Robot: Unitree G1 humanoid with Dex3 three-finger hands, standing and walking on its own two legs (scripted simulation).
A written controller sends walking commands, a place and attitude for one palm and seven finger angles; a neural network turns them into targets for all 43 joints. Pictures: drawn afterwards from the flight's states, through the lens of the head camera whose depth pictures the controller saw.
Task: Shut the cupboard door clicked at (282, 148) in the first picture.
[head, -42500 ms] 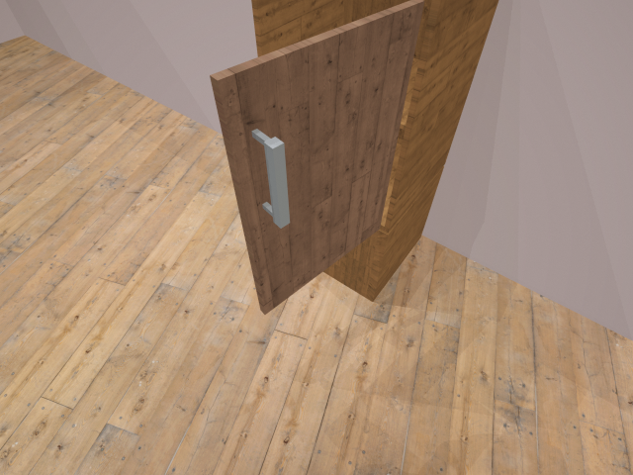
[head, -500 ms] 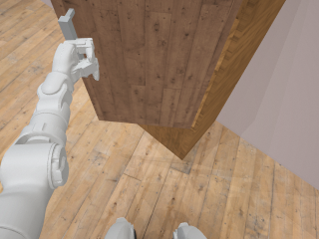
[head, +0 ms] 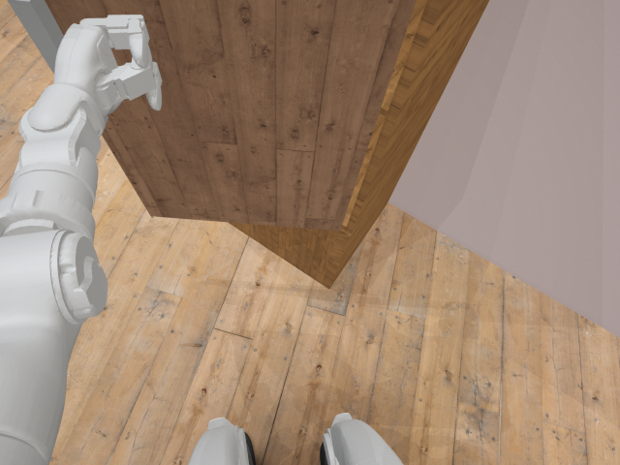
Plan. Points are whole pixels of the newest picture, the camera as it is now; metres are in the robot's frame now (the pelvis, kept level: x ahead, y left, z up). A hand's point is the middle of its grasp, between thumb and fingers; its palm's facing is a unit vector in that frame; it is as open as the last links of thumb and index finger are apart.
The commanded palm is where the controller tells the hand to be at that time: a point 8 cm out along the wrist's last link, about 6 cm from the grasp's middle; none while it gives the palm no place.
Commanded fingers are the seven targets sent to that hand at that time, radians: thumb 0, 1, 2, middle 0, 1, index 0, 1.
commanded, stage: push the door shut along its arc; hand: left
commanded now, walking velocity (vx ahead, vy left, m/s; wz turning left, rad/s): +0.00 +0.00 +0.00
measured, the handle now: (72, 58) +0.59 +0.19 +0.13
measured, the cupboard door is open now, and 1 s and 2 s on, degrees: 31 21 21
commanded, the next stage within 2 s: pull the fist back off the door in 0.44 s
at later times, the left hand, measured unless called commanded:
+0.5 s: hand (162, 59) +0.57 +0.09 +0.14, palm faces -0.34 -0.94 -0.01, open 3.3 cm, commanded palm +0.60 +0.10 +0.14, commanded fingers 0.00 0.90 0.90 -1.30 -1.50 -1.30 -1.50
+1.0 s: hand (187, 55) +0.59 +0.06 +0.13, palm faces +0.11 -0.99 -0.01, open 3.1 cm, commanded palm +0.54 +0.10 +0.14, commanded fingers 0.00 0.90 0.90 -1.30 -1.50 -1.30 -1.50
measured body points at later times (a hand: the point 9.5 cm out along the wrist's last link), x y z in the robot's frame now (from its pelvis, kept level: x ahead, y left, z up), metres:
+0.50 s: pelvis +0.00 +0.00 -0.02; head +0.16 +0.02 +0.40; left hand +0.59 +0.14 +0.14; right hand -0.04 -0.28 -0.11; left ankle +0.04 +0.11 -0.68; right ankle -0.02 -0.13 -0.68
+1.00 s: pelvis +0.02 -0.01 +0.01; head +0.15 -0.01 +0.44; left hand +0.58 +0.12 +0.14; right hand -0.07 -0.23 -0.10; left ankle +0.04 +0.11 -0.68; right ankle -0.02 -0.13 -0.68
